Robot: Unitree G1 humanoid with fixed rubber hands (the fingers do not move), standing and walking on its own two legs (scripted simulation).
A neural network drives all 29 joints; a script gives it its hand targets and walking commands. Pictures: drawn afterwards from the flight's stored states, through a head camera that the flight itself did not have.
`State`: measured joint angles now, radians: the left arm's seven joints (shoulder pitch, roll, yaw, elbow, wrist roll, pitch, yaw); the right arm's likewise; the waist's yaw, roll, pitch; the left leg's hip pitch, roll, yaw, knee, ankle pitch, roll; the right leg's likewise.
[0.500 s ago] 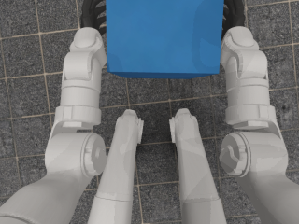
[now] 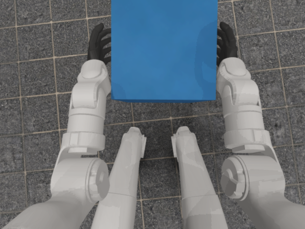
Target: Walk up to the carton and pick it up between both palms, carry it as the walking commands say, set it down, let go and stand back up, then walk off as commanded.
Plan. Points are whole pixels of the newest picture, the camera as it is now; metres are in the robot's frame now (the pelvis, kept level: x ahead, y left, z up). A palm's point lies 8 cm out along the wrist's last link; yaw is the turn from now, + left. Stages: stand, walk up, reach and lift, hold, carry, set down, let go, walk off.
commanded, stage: reach and lift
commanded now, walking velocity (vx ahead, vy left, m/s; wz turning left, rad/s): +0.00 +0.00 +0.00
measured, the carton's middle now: (160, 60) +0.48 +0.00 -0.12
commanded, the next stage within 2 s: none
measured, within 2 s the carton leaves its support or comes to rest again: neither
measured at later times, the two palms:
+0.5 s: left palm (88, 62) +0.43 +0.14 +0.00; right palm (242, 60) +0.44 -0.15 +0.00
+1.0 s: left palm (48, 48) +0.41 +0.15 +0.12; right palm (281, 41) +0.42 -0.15 +0.12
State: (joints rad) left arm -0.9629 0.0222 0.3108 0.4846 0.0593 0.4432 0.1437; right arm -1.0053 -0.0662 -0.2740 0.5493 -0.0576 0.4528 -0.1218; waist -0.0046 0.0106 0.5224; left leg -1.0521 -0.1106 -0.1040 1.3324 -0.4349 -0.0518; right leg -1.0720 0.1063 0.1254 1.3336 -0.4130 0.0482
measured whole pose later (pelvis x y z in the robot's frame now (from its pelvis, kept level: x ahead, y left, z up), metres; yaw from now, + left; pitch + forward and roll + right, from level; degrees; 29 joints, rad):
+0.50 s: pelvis +0.01 +0.00 +0.05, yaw +0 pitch +3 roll +0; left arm -0.81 -0.02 0.27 0.44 0.08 0.44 0.15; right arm -0.86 -0.04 -0.25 0.52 -0.07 0.45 -0.10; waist -0.02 0.01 0.52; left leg -0.77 -0.10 -0.13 1.08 -0.36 -0.04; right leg -0.78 0.09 0.13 1.08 -0.34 0.04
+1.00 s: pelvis +0.06 +0.00 +0.10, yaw +0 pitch +3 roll +0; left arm -0.59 -0.12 0.40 0.67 0.25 0.48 0.07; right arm -0.63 0.07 -0.35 0.74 -0.22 0.49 -0.06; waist 0.01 0.02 0.01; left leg -0.54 -0.07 -0.14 0.80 -0.31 -0.03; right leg -0.56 0.08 0.14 0.79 -0.30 0.02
